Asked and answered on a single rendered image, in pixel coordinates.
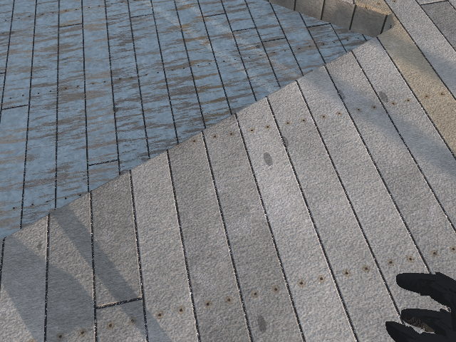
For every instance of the right robot hand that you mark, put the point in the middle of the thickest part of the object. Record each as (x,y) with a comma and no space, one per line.
(442,289)

